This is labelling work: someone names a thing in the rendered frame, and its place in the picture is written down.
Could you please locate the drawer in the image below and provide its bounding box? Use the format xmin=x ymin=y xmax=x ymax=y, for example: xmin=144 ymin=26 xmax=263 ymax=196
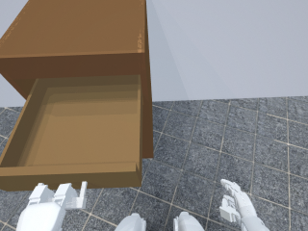
xmin=0 ymin=74 xmax=143 ymax=192

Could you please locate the cabinet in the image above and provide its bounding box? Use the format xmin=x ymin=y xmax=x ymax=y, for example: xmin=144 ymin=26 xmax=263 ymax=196
xmin=0 ymin=0 xmax=154 ymax=159

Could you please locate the robot thigh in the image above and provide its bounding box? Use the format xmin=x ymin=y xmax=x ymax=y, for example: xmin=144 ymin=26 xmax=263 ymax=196
xmin=173 ymin=215 xmax=205 ymax=231
xmin=115 ymin=216 xmax=146 ymax=231

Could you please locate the right robot forearm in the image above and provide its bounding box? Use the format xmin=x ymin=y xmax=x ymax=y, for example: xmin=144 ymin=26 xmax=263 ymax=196
xmin=240 ymin=215 xmax=269 ymax=231

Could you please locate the robot left hand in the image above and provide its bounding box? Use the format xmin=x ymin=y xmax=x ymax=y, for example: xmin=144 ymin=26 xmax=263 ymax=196
xmin=15 ymin=183 xmax=78 ymax=231

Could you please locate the robot right thigh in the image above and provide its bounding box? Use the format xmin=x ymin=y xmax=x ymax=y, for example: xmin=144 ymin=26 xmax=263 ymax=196
xmin=173 ymin=215 xmax=205 ymax=231

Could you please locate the handle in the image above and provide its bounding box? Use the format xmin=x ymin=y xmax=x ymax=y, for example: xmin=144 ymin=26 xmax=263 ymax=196
xmin=38 ymin=181 xmax=88 ymax=210

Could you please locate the robot right hand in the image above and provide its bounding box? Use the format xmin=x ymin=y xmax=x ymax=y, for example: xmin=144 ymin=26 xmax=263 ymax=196
xmin=219 ymin=179 xmax=257 ymax=225

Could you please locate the robot left thigh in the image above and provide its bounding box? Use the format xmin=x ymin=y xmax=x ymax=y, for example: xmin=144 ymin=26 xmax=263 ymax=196
xmin=115 ymin=216 xmax=146 ymax=231

